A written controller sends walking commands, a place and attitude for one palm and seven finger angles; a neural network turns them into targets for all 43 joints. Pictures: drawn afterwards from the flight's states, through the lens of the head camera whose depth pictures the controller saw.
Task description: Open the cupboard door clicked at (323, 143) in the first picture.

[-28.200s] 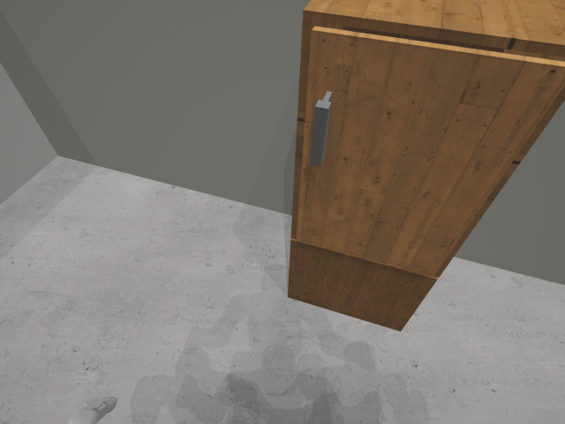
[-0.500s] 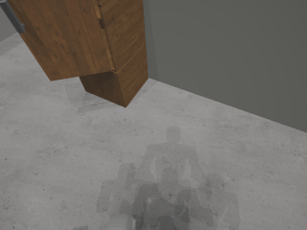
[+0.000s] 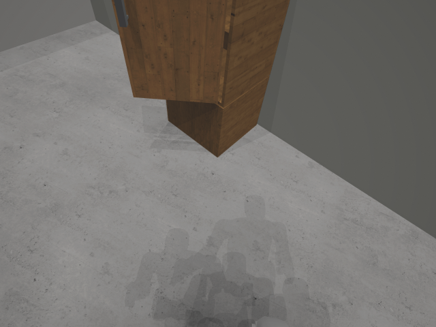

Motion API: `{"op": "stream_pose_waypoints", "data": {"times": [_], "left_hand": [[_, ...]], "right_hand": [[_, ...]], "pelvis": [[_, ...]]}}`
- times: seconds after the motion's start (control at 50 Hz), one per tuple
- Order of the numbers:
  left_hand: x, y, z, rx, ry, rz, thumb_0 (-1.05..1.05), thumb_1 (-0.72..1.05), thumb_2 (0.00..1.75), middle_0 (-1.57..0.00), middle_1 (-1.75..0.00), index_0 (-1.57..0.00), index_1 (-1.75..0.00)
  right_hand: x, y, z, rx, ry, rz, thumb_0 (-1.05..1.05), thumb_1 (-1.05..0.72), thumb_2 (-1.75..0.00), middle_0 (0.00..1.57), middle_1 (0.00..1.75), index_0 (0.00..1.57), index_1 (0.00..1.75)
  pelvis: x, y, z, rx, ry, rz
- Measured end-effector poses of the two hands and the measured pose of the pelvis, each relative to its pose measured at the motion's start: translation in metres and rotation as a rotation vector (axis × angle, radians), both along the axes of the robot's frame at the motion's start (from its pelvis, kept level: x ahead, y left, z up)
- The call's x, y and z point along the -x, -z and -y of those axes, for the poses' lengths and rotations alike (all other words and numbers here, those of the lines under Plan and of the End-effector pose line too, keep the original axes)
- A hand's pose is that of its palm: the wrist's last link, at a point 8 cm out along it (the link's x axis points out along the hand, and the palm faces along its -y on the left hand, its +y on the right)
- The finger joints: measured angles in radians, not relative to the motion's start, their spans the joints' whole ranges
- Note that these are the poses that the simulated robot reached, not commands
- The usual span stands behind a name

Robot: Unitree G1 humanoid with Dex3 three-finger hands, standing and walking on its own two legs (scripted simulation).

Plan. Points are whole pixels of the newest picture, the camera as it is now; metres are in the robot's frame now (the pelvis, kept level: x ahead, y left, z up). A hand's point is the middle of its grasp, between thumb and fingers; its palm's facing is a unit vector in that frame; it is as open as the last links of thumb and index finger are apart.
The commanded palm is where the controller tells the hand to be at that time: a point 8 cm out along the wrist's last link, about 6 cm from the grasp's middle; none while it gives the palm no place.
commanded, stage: take the last steps up to it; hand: left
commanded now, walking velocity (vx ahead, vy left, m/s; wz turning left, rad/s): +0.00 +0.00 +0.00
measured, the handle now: (121, 2) +1.03 +0.41 +0.07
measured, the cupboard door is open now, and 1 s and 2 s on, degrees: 40 40 40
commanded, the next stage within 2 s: come to a stop and stand still in 1.50 s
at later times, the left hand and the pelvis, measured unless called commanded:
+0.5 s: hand out of the picture +0.00 +0.16 -0.16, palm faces +0.22 -0.95 -0.21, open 7.3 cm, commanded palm none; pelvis +0.06 -0.01 +0.00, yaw +9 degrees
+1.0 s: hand (84, 257) +0.26 +0.32 -0.17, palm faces +0.22 -0.96 -0.18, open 7.4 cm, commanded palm none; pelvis +0.21 +0.13 +0.00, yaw +9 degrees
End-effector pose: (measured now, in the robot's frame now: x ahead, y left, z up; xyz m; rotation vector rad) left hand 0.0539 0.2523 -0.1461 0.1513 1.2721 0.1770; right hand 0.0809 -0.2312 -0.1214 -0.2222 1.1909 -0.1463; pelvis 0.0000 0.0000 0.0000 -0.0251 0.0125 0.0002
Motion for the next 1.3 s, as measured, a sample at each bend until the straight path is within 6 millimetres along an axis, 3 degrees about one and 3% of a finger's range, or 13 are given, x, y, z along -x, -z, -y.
{"op": "stream_pose_waypoints", "data": {"times": [0.2, 0.26, 0.32, 0.42, 0.52, 0.62, 0.7, 0.76, 0.84, 0.98, 1.08, 1.18, 1.3], "left_hand": [[-0.025, -0.007, 0.037, -0.006, 0.027, 0.090, 0.00, 0.91, 0.89, -0.20, -0.30, -0.20, -0.30], [-0.016, -0.010, 0.045, -0.016, -0.011, 0.103, 0.00, 0.91, 0.89, -0.20, -0.30, -0.21, -0.30], [0.005, -0.016, 0.050, -0.016, -0.063, 0.060, 0.00, 0.91, 0.89, -0.20, -0.30, -0.21, -0.30], [0.040, -0.019, 0.050, -0.005, -0.137, -0.063, 0.00, 0.92, 0.89, -0.20, -0.30, -0.21, -0.30], [0.070, -0.017, 0.047, 0.026, -0.226, -0.176, 0.00, 0.91, 0.89, -0.20, -0.30, -0.21, -0.30], [0.087, -0.008, 0.034, 0.070, -0.306, -0.294, 0.00, 0.91, 0.89, -0.20, -0.30, -0.21, -0.30], [0.084, 0.013, 0.008, 0.116, -0.333, -0.379, 0.00, 0.90, 0.89, -0.20, -0.30, -0.21, -0.30], [0.052, 0.022, -0.023, 0.109, -0.320, -0.362, 0.00, 0.91, 0.89, -0.20, -0.30, -0.21, -0.30], [-0.029, 0.018, -0.065, 0.068, -0.266, -0.202, 0.01, 0.91, 0.89, -0.20, -0.30, -0.20, -0.30], [-0.171, -0.005, -0.111, 0.024, -0.169, 0.064, 0.00, 0.91, 0.89, -0.19, -0.30, -0.20, -0.30], [-0.248, -0.015, -0.120, 0.015, -0.105, 0.142, 0.00, 0.91, 0.89, -0.19, -0.30, -0.20, -0.30], [-0.313, -0.014, -0.113, 0.014, -0.027, 0.143, 0.00, 0.91, 0.89, -0.19, -0.30, -0.20, -0.30], [-0.376, -0.001, -0.092, 0.020, 0.014, 0.163, 0.00, 0.91, 0.89, -0.19, -0.30, -0.20, -0.30]], "right_hand": [[0.058, 0.032, 0.029, -0.045, 0.063, -0.146, 0.00, -0.91, -0.90, 0.20, 0.30, 0.20, 0.30], [0.063, 0.041, 0.037, -0.060, 0.047, -0.205, 0.01, -0.91, -0.90, 0.20, 0.30, 0.20, 0.30], [0.053, 0.034, 0.041, -0.069, 0.028, -0.232, 0.01, -0.91, -0.90, 0.20, 0.30, 0.20, 0.30], [0.015, 0.023, 0.037, -0.070, -0.005, -0.219, 0.01, -0.91, -0.90, 0.20, 0.30, 0.19, 0.30], [-0.042, 0.024, 0.014, -0.061, -0.085, -0.208, 0.01, -0.91, -0.90, 0.20, 0.30, 0.19, 0.30], [-0.125, 0.029, -0.035, -0.059, -0.200, -0.139, 0.01, -0.91, -0.90, 0.19, 0.30, 0.19, 0.30], [-0.193, 0.037, -0.085, -0.043, -0.256, -0.003, 0.01, -0.91, -0.90, 0.20, 0.30, 0.19, 0.30], [-0.215, 0.032, -0.112, -0.037, -0.253, 0.053, 0.00, -0.91, -0.90, 0.20, 0.30, 0.19, 0.30], [-0.216, 0.021, -0.133, -0.047, -0.212, 0.051, 0.00, -0.91, -0.90, 0.20, 0.30, 0.20, 0.30], [-0.198, 0.015, -0.132, -0.029, -0.113, -0.033, -0.01, -0.94, -0.90, 0.20, 0.30, 0.20, 0.30], [-0.171, 0.022, -0.137, -0.050, -0.043, -0.172, 0.00, -0.92, -0.90, 0.20, 0.30, 0.20, 0.30], [-0.151, 0.026, -0.144, -0.082, 0.033, -0.312, 0.00, -0.91, -0.90, 0.20, 0.30, 0.20, 0.30], [-0.157, 0.033, -0.143, -0.118, 0.098, -0.464, 0.01, -0.91, -0.90, 0.20, 0.30, 0.20, 0.30]], "pelvis": [[-0.006, 0.011, 0.023, -0.036, -0.037, 0.000], [-0.011, 0.013, 0.028, -0.031, -0.071, 0.017], [-0.021, 0.005, 0.029, -0.041, -0.090, 0.021], [-0.043, -0.004, 0.024, -0.060, -0.127, 0.011], [-0.068, -0.003, 0.004, -0.062, -0.173, 0.003], [-0.100, 0.008, -0.029, -0.053, -0.209, -0.007], [-0.130, 0.029, -0.068, -0.031, -0.218, -0.011], [-0.144, 0.029, -0.085, -0.040, -0.210, 0.008], [-0.164, 0.015, -0.103, -0.045, -0.187, 0.021], [-0.206, 0.002, -0.126, -0.056, -0.162, 0.019], [-0.242, 0.002, -0.132, -0.060, -0.148, 0.012], [-0.284, 0.006, -0.130, -0.056, -0.122, 0.002], [-0.340, 0.019, -0.115, -0.037, -0.107, 0.004]]}}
